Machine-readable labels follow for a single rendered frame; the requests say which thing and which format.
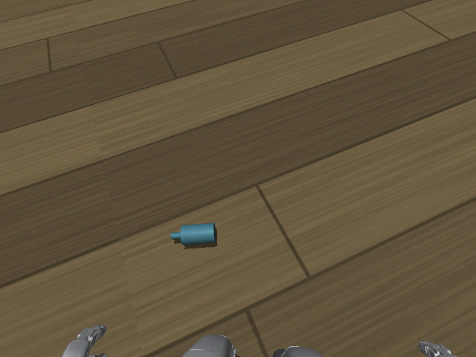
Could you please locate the right robot hand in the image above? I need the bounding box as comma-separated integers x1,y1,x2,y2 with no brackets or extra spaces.
418,341,457,357

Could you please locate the bottle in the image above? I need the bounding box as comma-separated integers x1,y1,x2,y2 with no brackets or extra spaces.
171,223,216,245

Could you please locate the left robot hand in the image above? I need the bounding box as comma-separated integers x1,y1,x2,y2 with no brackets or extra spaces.
62,325,107,357

